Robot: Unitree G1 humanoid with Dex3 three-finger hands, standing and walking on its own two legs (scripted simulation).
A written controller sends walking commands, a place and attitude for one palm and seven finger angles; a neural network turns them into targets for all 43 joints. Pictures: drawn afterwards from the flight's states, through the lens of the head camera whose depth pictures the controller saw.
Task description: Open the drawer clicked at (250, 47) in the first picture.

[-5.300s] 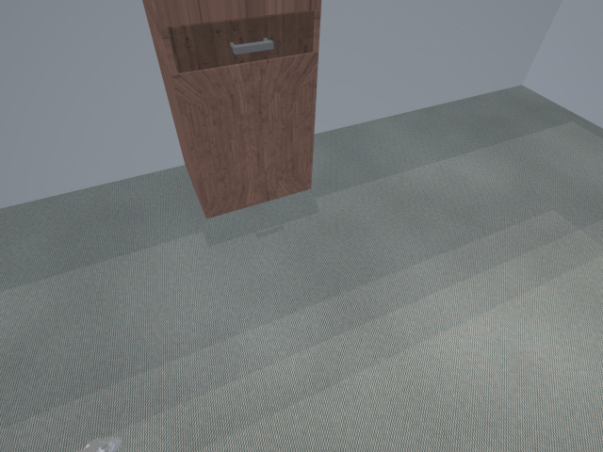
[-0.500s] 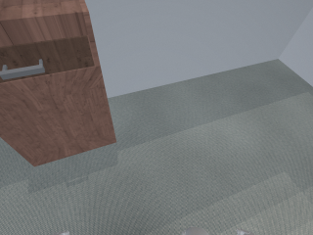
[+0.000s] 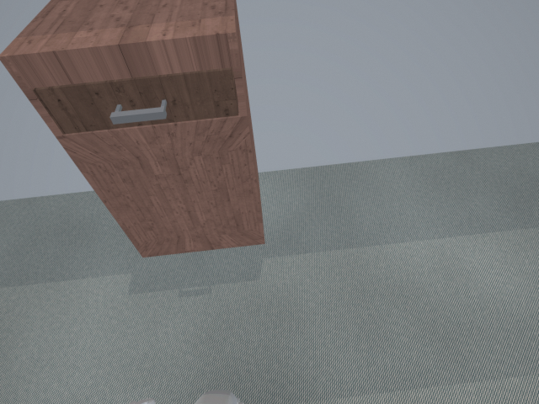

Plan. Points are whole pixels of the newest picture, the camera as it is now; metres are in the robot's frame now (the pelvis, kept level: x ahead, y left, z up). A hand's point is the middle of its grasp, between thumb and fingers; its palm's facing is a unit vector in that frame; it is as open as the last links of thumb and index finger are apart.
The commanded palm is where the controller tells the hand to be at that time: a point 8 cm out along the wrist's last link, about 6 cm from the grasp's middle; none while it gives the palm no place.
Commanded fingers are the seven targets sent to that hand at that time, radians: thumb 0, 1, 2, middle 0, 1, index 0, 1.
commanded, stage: turn to face it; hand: left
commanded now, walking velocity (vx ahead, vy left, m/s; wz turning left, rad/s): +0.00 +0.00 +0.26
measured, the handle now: (140, 110) +0.79 +0.38 -0.01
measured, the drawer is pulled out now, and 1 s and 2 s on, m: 0.00 0.00 0.00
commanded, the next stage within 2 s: take the last steps up to it in 0.06 s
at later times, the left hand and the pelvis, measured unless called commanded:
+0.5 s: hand out of the picture +0.01 +0.25 -0.18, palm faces +0.16 -0.97 -0.19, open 7.4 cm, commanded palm none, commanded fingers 0.00 0.90 0.90 -0.20 -0.30 -0.20 -0.30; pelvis +0.01 +0.06 +0.00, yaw +6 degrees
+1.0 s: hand out of the picture +0.12 +0.19 -0.16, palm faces +0.21 -0.95 -0.22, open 7.2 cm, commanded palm none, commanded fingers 0.00 0.90 0.90 -0.20 -0.30 -0.20 -0.30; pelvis +0.15 +0.01 +0.00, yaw +9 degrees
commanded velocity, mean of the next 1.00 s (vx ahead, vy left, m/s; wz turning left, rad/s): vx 0.25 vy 0.02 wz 0.09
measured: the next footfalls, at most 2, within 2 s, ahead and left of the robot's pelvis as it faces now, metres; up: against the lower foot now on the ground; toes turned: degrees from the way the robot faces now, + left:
left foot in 0.20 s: +0.00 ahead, +0.15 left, +0.00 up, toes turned +9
right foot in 0.72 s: +0.19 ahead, -0.07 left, +0.00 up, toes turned -1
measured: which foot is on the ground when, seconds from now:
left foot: up 0.00-0.18, down 0.20-0.72, up 0.74-1.00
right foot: down 0.00-0.20, up 0.22-0.70, down 0.72-1.00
